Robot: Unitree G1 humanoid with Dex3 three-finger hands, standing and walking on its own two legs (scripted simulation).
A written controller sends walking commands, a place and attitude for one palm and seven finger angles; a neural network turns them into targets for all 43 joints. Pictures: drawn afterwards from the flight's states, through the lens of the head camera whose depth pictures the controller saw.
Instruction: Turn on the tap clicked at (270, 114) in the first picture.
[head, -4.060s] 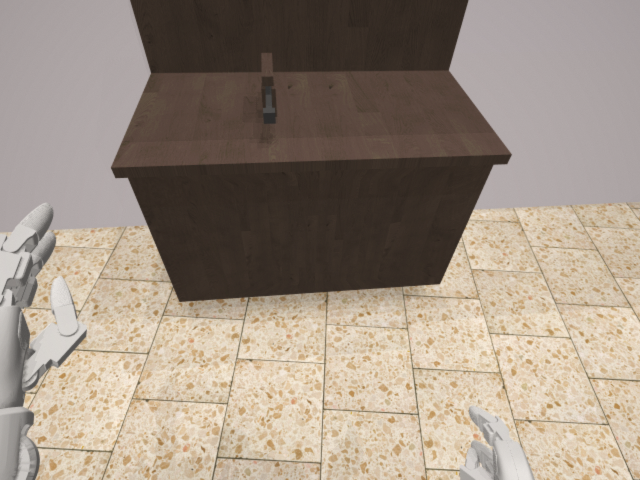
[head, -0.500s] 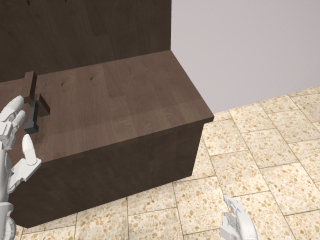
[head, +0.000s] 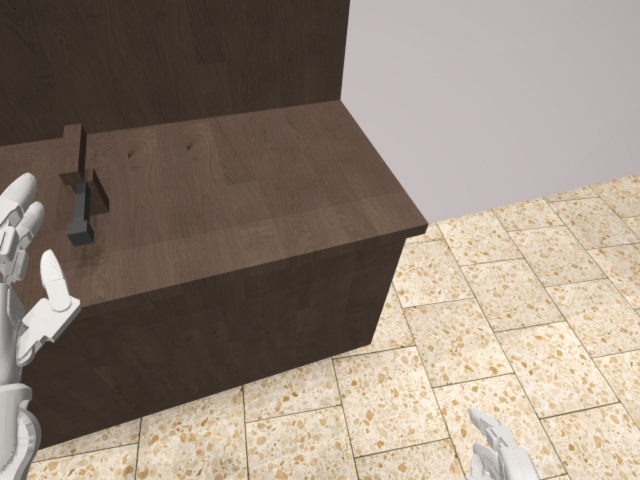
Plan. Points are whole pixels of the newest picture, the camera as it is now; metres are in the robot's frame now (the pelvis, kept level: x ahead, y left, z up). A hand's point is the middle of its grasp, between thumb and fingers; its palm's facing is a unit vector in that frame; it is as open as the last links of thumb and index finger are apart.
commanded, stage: come to a stop and stand still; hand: left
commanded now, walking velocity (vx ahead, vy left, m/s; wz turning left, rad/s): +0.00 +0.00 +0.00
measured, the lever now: (80, 233) +0.44 +0.41 +0.00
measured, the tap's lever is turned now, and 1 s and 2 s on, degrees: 0 0 0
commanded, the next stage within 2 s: look again from close up in 0.80 s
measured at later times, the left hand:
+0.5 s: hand (61, 284) +0.25 +0.28 +0.16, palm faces +0.43 -0.84 -0.33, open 7.4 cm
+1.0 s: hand (64, 292) +0.24 +0.26 +0.17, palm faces +0.45 -0.83 -0.33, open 7.4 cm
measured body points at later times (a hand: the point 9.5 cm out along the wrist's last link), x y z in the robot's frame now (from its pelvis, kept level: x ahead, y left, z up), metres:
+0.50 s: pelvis +0.03 +0.02 +0.00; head +0.05 +0.04 +0.45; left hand +0.22 +0.32 +0.18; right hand +0.22 -0.18 -0.07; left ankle +0.01 +0.09 -0.74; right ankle +0.07 -0.12 -0.74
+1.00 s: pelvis +0.03 +0.01 +0.01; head +0.04 +0.02 +0.46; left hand +0.21 +0.30 +0.18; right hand +0.22 -0.21 -0.07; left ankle +0.01 +0.09 -0.74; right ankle +0.07 -0.12 -0.74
